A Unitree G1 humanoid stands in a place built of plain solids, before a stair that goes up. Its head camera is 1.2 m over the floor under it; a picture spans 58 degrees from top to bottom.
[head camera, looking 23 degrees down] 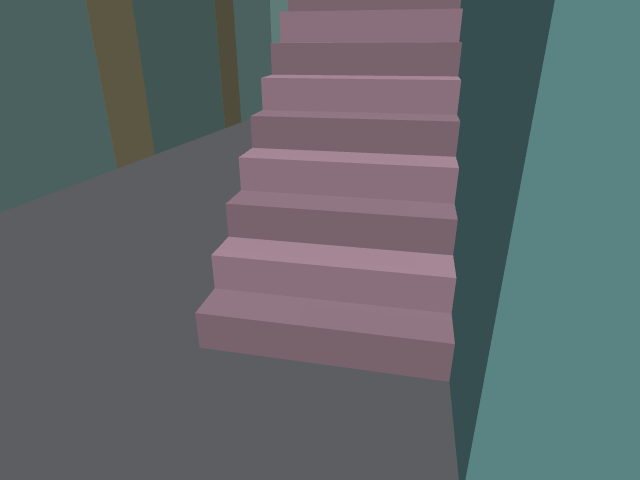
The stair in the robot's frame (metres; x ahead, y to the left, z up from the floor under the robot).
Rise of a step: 0.18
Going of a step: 0.20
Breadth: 1.18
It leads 12 degrees to the right of straight ahead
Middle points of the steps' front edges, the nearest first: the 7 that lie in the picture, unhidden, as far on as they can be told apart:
1.47 -0.04 0.18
1.67 -0.08 0.36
1.87 -0.12 0.54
2.07 -0.16 0.73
2.27 -0.20 0.91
2.47 -0.25 1.09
2.66 -0.29 1.27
